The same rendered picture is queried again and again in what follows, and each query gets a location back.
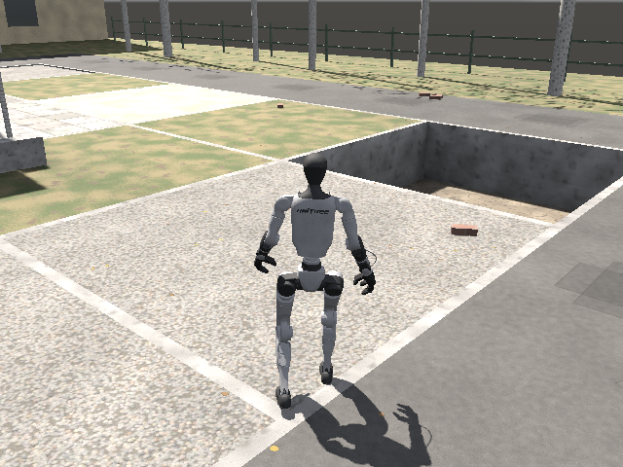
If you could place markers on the left robot thigh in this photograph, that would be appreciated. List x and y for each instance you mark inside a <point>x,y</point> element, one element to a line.
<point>285,293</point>

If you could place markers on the left robot upper arm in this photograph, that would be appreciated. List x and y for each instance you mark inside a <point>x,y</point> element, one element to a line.
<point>283,203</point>

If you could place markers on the robot right forearm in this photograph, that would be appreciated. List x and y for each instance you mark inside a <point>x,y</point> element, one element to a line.
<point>362,259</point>

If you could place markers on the robot left forearm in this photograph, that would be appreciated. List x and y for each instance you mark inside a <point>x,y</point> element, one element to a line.
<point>263,249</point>

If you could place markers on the robot right hand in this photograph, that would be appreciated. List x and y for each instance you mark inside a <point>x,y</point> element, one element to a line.
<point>370,280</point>

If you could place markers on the right robot upper arm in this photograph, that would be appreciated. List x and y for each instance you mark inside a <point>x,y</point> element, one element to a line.
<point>344,206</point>

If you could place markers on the humanoid robot head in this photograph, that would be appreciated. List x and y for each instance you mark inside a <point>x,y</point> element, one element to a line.
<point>315,166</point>

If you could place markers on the robot left hand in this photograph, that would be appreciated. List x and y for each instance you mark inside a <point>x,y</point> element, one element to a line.
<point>258,263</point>

